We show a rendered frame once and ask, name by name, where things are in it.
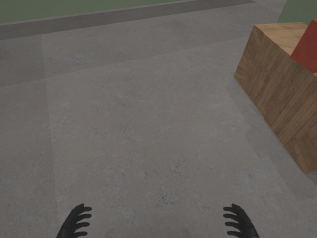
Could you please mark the carton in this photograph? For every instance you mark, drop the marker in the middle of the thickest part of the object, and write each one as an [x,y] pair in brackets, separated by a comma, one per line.
[305,53]

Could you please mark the pedestal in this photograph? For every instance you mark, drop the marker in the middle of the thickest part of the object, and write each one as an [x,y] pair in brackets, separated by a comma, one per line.
[283,91]

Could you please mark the robot left hand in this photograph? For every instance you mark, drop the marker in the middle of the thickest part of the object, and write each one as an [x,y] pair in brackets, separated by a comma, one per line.
[70,225]

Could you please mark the robot right hand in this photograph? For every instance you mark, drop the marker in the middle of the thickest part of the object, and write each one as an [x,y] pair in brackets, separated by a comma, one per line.
[245,226]

